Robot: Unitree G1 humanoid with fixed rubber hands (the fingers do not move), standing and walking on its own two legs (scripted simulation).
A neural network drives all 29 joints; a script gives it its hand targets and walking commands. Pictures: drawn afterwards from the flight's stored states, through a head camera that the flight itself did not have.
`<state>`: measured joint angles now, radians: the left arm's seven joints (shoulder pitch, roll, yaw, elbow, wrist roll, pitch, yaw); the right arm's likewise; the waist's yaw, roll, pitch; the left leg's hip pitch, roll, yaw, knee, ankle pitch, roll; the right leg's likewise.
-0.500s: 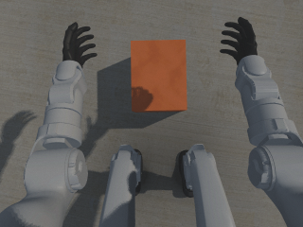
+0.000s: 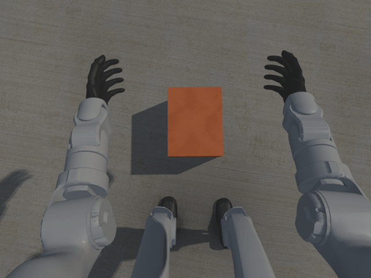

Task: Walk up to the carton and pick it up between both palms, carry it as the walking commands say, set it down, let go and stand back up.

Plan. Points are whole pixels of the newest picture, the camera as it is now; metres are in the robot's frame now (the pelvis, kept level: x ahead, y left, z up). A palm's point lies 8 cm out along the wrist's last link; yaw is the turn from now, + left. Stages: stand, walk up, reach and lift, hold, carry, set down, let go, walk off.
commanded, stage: set down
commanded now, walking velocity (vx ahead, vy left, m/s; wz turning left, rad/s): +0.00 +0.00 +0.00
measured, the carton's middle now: (194, 124) +0.50 +0.00 -0.58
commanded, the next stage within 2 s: let go in 0.04 s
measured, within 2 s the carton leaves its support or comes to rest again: neither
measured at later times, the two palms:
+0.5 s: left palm (71, 161) +0.34 +0.22 -0.03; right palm (344, 152) +0.35 -0.22 -0.02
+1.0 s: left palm (19, 266) +0.21 +0.24 +0.04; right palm out of the picture +0.23 -0.23 +0.05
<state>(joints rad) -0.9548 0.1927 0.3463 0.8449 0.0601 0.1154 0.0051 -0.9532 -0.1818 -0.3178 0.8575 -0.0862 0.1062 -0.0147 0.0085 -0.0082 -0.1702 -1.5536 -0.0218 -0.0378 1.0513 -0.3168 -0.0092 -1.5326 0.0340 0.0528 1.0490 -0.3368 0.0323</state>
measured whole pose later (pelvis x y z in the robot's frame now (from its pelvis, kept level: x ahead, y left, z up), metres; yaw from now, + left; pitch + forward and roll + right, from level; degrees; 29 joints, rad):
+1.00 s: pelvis +0.07 +0.00 +0.12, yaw +2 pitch +0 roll +0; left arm 0.27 0.23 0.06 0.44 -0.01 0.07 -0.08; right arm 0.25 -0.20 -0.05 0.46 -0.02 0.07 0.06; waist 0.01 -0.01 0.05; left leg -0.17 -0.02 -0.05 0.43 -0.25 0.00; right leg -0.14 0.01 0.04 0.41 -0.27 0.01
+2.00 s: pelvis +0.08 +0.00 +0.12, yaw +1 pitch +0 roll +0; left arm 0.18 0.33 0.02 0.89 0.04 0.02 0.03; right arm 0.13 -0.32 -0.02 0.92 -0.03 0.01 -0.02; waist 0.01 -0.02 0.03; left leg -0.15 -0.02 -0.04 0.43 -0.26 0.00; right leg -0.12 0.01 0.05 0.39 -0.27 0.02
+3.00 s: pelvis +0.07 +0.00 +0.12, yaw +1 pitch -2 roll +0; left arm 0.14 0.36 0.01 1.02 0.02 0.00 0.01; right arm 0.11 -0.35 -0.02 1.04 -0.02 0.00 -0.01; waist 0.01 -0.02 0.04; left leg -0.12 -0.02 -0.04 0.35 -0.21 0.01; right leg -0.09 0.00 0.05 0.34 -0.22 0.02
